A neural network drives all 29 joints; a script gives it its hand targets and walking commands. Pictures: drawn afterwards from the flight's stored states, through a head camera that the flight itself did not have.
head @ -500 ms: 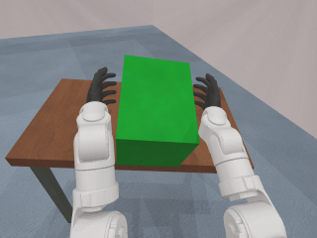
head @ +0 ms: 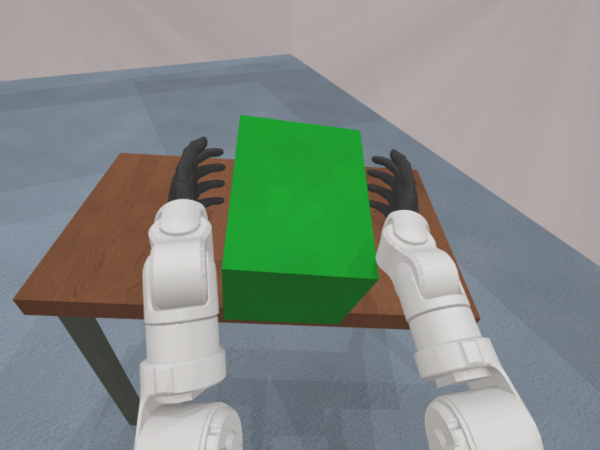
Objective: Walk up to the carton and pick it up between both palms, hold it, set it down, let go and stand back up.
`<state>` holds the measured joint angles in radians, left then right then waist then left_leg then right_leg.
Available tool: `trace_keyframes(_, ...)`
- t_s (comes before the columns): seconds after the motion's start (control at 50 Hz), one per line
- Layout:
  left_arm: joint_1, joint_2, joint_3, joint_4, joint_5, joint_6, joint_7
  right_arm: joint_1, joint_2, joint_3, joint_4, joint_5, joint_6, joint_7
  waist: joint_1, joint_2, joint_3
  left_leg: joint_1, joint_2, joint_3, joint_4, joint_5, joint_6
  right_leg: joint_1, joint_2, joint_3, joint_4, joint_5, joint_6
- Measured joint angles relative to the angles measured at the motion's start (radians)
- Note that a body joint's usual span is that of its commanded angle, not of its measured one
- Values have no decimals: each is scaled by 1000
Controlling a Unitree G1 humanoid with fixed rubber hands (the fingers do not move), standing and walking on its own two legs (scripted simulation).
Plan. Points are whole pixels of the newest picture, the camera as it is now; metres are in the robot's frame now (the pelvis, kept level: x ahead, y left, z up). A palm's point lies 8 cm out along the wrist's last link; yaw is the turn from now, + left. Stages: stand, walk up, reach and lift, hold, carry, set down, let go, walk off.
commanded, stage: hold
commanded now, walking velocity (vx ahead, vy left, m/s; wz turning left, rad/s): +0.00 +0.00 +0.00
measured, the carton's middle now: (291, 225) +0.41 +0.00 +0.11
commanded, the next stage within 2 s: none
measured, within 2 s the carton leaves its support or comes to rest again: neither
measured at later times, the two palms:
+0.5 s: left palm (181, 205) +0.35 +0.14 +0.21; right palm (395, 209) +0.35 -0.12 +0.19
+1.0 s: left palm (184, 209) +0.35 +0.14 +0.20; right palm (395, 210) +0.36 -0.12 +0.19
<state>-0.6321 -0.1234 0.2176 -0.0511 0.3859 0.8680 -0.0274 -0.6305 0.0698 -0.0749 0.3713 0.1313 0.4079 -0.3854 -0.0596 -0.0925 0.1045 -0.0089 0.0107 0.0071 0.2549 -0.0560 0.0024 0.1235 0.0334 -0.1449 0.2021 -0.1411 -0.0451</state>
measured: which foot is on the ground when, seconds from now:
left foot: down 0.00-1.00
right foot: down 0.00-1.00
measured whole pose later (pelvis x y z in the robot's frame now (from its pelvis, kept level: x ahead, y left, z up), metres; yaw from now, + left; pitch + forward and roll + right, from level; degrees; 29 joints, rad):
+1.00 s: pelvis +0.01 +0.00 +0.00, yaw +0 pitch -11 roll -1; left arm -0.58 -0.13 0.22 -0.11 0.41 0.89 -0.04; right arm -0.61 0.07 -0.04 0.33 0.15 0.42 -0.39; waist -0.07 -0.10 0.11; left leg 0.01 0.00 0.01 0.25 -0.06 0.01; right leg 0.15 0.03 -0.14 0.19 -0.15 -0.04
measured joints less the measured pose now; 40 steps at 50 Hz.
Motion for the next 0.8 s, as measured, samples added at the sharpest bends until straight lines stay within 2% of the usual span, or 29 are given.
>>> trace_keyframes(0.1, -5, -2, 15, 13, 11, -2, -6, -12, 2, -1, 20, -1, 0, 3, 1, -6, 5, 10, 1, 2, -1, -1, -1, 8, 0, 2, 4, -3, -1)
trace_keyframes(0.24, 11, 6, -1, -33, 14, 5, -1, -9, 5, 15, -21, 12, 6, -8, -2, -5, 3, 4, 0, -1, 2, 0, -1, 5, 1, -1, 0, 1, -3)
trace_keyframes(0.4, -33, 9, 18, 44, 4, 8, -4, -51, 1, -28, 59, -23, 6, 23, 5, 0, -2, 0, -3, -2, 1, 3, 2, -3, -3, -4, 11, -5, 3)
trace_keyframes(0.58, 19, 11, -1, -11, 6, 8, -5, -5, 4, 14, 6, 12, 6, -6, -13, -10, -1, 6, -3, -1, 4, -4, 2, 12, -2, -1, -6, 0, 1)
trace_keyframes(0.8, -45, 0, -3, 5, 9, 18, 18, -52, -9, -28, 24, -14, 3, 23, 1, 7, 10, -16, -4, 6, 4, 0, 6, -16, -4, 5, 5, 0, 3)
